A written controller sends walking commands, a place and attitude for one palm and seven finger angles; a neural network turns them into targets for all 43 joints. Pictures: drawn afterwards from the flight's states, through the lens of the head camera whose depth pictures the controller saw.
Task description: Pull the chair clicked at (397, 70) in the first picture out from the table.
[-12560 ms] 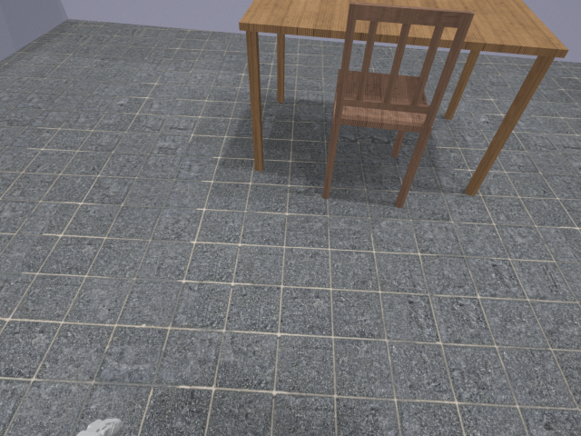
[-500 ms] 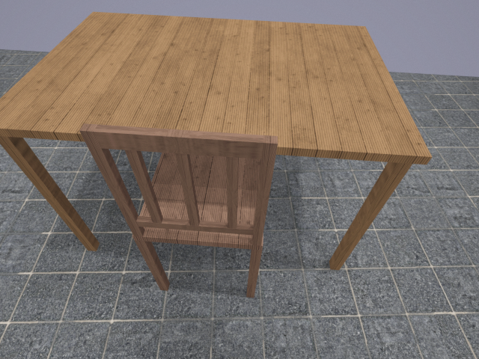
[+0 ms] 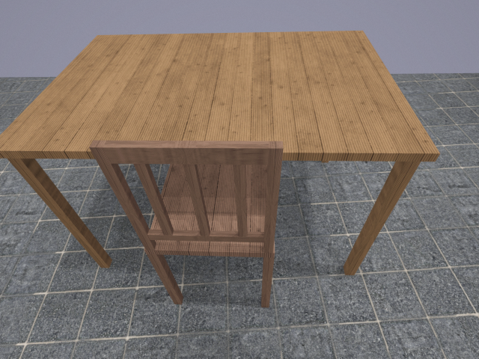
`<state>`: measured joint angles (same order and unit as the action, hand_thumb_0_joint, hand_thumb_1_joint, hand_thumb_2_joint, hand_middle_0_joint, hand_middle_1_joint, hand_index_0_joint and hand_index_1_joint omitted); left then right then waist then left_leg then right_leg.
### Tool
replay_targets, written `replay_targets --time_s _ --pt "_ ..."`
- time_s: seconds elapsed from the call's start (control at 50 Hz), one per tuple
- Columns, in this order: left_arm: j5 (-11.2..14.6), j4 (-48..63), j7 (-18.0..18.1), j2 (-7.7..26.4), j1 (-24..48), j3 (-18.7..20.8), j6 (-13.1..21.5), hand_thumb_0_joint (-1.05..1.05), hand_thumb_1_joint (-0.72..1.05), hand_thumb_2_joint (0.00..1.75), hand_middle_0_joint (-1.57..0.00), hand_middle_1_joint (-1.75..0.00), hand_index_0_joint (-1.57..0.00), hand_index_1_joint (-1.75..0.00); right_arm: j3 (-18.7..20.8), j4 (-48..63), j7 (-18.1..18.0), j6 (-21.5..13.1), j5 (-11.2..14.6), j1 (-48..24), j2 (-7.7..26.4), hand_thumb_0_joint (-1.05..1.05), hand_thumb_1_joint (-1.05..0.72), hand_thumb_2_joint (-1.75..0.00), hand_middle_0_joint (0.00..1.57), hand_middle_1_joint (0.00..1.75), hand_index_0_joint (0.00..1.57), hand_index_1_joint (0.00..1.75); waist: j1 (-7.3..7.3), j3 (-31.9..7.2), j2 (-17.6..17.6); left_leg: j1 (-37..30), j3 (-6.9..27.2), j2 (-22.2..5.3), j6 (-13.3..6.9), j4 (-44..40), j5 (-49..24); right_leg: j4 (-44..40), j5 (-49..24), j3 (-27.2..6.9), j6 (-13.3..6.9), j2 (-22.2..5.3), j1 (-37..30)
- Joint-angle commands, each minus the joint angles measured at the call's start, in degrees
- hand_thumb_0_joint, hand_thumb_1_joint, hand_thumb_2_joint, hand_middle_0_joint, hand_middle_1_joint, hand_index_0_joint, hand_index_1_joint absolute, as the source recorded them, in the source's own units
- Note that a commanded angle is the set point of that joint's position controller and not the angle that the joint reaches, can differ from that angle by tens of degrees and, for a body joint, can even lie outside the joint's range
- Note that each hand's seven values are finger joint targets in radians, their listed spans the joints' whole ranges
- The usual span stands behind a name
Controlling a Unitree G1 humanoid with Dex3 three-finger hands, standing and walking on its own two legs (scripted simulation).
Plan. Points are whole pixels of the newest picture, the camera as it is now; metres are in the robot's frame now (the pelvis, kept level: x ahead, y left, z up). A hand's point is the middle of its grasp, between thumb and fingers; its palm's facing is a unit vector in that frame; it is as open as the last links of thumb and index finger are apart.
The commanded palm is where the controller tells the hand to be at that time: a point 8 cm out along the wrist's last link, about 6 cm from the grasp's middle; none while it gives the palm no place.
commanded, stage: look again from close up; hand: left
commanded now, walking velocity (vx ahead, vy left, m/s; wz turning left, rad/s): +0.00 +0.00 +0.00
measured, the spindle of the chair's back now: (198, 202) +0.48 +0.14 -0.08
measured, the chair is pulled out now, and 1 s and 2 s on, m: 0.00 0.00 0.00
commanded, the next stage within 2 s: raise the hand toward the chair's back in 0.74 s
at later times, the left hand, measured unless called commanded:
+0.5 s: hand out of the picture +0.01 +0.16 -0.17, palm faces +0.02 -0.98 -0.19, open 7.3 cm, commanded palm none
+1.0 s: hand (147, 351) +0.16 +0.18 -0.09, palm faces +0.18 -0.96 -0.20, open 7.5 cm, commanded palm +0.11 +0.22 -0.07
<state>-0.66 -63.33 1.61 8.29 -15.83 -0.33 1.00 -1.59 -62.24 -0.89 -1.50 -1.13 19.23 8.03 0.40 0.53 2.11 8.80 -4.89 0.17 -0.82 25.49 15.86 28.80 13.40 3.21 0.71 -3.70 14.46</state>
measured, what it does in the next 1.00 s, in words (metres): stands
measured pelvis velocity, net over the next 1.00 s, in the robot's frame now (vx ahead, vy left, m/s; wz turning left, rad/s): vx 0.00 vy -0.01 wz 0.03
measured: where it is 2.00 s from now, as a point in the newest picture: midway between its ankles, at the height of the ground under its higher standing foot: outside the picture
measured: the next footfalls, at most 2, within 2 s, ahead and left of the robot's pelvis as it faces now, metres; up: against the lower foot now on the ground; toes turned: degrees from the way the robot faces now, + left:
none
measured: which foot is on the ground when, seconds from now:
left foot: down 0.00-1.00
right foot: down 0.00-1.00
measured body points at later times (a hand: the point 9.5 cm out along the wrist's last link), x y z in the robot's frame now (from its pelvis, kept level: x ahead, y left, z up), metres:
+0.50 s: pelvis +0.02 -0.01 +0.00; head +0.03 -0.02 +0.45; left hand +0.01 +0.21 -0.16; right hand +0.02 -0.23 -0.16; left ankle -0.02 +0.11 -0.74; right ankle +0.02 -0.13 -0.74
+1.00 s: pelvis +0.00 -0.01 +0.00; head +0.04 -0.03 +0.44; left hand +0.15 +0.23 -0.07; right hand +0.06 -0.27 -0.14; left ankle -0.02 +0.11 -0.74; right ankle +0.02 -0.13 -0.74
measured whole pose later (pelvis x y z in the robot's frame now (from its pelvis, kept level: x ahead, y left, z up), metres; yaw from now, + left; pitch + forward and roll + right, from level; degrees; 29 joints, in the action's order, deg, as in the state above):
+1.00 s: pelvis +0.00 -0.01 +0.00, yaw +1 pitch +2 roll +1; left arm 8.3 -19.7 4.8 11.5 -21.4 1.6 1.6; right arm -0.1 -51.8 -3.9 -13.2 1.5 17.5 13.6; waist 2.4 3.1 0.7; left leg 13.7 -3.1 -1.0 0.2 29.0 17.0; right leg 31.1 14.6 5.0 -0.5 -2.9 18.2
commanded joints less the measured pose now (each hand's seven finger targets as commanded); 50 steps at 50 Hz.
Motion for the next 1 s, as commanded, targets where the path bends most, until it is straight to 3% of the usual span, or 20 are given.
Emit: replay_targets --time_s 0.0,0.16,0.38,0.44,0.6,0.8,0.82,0.84,0.86,0.88,0.9,0.92,0.94,0.98 --pt "0.12 1.3 0.37 5.12 -3.62 0.94 0.7 0.0 0.9 0.9 -0.2 -0.3 -0.2 -0.3 1.2 0.83 -0.55 -0.9 0.26 3.55 4.99 0.0 -0.9 -0.9 0.2 0.3 0.2 0.3 -0.56 4.34 -2.86 5.57 5.84 -5.74 -0.95 -7.37 -4.7 -4.64 -4.05 -4.23 -2.53 -2.66 -2.39" --pt "0.1 0.65 0.4 5.62 -3.54 1.06 0.79 0.0 0.9 0.9 -0.2 -0.3 -0.2 -0.3 1.25 -0.49 -0.74 -0.94 0.36 2.14 5.07 0.0 -0.9 -0.9 0.2 0.3 0.2 0.3 -0.67 2.18 -1.14 2.87 4.84 -5.97 -0.71 -6.47 -8.97 -4.3 -9.07 -4.31 -2.51 -2.98 -3.74" --pt "0.02 -0.25 0.52 5.81 -3.94 0.95 1.08 0.0 0.9 0.9 -0.2 -0.3 -0.2 -0.3 1.41 -1.48 -0.94 -0.71 0.46 1.25 4.85 0.0 -0.9 -0.9 0.2 0.3 0.2 0.3 -0.44 1.74 -2.46 0.67 4.16 -5.96 -0.32 -5.72 -10.63 -5.07 -13.98 -4.66 -2.79 -3.51 -4.49" --pt "0.05 -0.25 0.51 5.64 -3.8 0.81 0.84 0.0 0.9 0.9 -0.2 -0.3 -0.2 -0.3 1.3 -1.65 -0.99 -0.53 0.46 0.76 4.87 0.0 -0.9 -0.9 0.2 0.3 0.2 0.3 -0.51 3.58 -1.6 1.52 4.32 -5.97 -0.28 -6.22 -9.33 -5.65 -11.65 -4.63 -2.72 -3.21 -3.55" --pt "0.03 -0.16 0.53 5.89 -4.12 0.93 1.0 0.0 0.9 0.9 -0.2 -0.3 -0.2 -0.3 1.31 -1.89 -0.99 -0.65 0.46 0.88 4.82 0.0 -0.9 -0.9 0.2 0.3 0.2 0.3 -0.59 1.93 -2.52 0.27 4.37 -5.99 -0.23 -6.17 -10.74 -5.81 -13.77 -4.55 -2.84 -3.42 -4.98" --pt "0.02 -0.04 0.53 5.77 -3.96 1.04 0.86 0.0 0.9 0.9 -0.2 -0.3 -0.2 -0.3 1.29 -2.3 -1.0 -0.53 0.48 1.26 4.32 0.0 -0.9 -0.9 0.2 0.3 0.2 0.3 -0.74 3.2 -2.5 1.02 4.45 -6.05 -0.13 -6.78 -9.51 -6.55 -11.61 -4.21 -2.86 -3.35 -4.83" --pt "0.55 4.19 1.01 15.48 -0.73 0.06 1.55 0.0 0.9 0.9 -0.2 -0.3 -0.2 -0.3 3.27 3.09 -0.62 0.31 -0.54 -4.74 10.62 0.0 -0.9 -0.9 0.2 0.3 0.2 0.3 0.88 6.42 -3.74 3.43 6.45 -2.76 -1.19 -6.01 -14.41 -2.56 -10.06 -3.23 -3.3 0.43 -1.41" --pt "11.62 79.56 1.66 20.07 37.36 8.06 10.35 0.0 0.88 0.89 -0.2 -0.3 -0.2 -0.3 2.73 21.13 -3.9 -8.05 3.69 -5.38 16.55 0.0 -0.9 -0.9 0.2 0.3 0.2 0.3 7.13 -11.62 0.72 -1.84 1.22 -0.36 -1.8 -2.19 -12.93 -5.42 -8.14 -2.35 -1.19 3.9 -1.16" --pt "9.18 65.85 2.6 12.67 14.1 3.04 6.19 0.0 0.85 0.88 -0.2 -0.29 -0.2 -0.29 3.58 17.92 -5.03 -12.88 3.31 -5.6 14.39 0.0 -0.9 -0.9 0.2 0.3 0.2 0.3 2.0 -9.54 6.35 -3.7 -0.6 -0.34 -1.59 -3.82 -15.42 -3.11 -6.47 -1.76 -3.02 3.96 -4.22" --pt "8.88 54.57 3.83 6.13 9.08 0.67 3.48 0.0 0.83 0.87 -0.19 -0.29 -0.19 -0.29 3.33 14.32 -4.83 -14.19 2.98 -6.4 14.06 0.0 -0.9 -0.9 0.2 0.3 0.2 0.3 1.9 -3.97 5.12 -0.17 -0.36 -0.84 -0.89 -3.86 -12.71 -3.89 -5.59 -1.46 -2.87 3.53 -1.97" --pt "9.69 54.15 4.3 0.98 1.54 -2.28 1.18 0.0 0.81 0.86 -0.19 -0.29 -0.19 -0.29 3.28 16.1 -4.25 -14.56 3.94 -6.29 12.75 0.0 -0.9 -0.9 0.2 0.3 0.2 0.3 3.07 -0.8 0.67 3.96 2.71 -1.12 -1.01 -3.4 -11.22 -3.61 -5.16 0.23 -2.44 3.43 -0.91" --pt "10.51 55.99 3.51 0.13 0.3 -1.42 1.4 0.0 0.78 0.85 -0.19 -0.28 -0.19 -0.28 3.54 17.32 -4.23 -15.41 4.19 -6.49 13.29 0.0 -0.9 -0.9 0.2 0.3 0.2 0.3 4.02 0.98 -5.96 6.52 3.61 -0.39 -1.52 -0.94 -8.44 -2.78 -3.87 1.87 -1.77 3.86 2.26" --pt "10.4 60.63 2.96 2.5 4.34 0.68 4.86 0.0 0.76 0.84 -0.19 -0.28 -0.19 -0.28 4.15 19.52 -3.92 -17.4 3.42 -6.09 14.27 0.0 -0.9 -0.9 0.2 0.3 0.2 0.3 4.5 -1.22 -9.63 8.29 4.73 -0.05 -1.53 1.96 -6.87 -0.67 -1.97 2.04 -1.22 3.26 4.76" --pt "8.71 59.79 1.69 5.79 0.79 5.21 10.77 0.0 0.71 0.82 -0.18 -0.27 -0.18 -0.27 5.52 22.55 -2.61 -19.85 1.21 -6.15 14.38 0.0 -0.9 -0.9 0.2 0.3 0.2 0.3 2.64 -7.33 -10.86 14.49 5.19 1.03 -1.16 8.22 -5.29 5.01 1.28 2.19 -0.82 3.08 9.87"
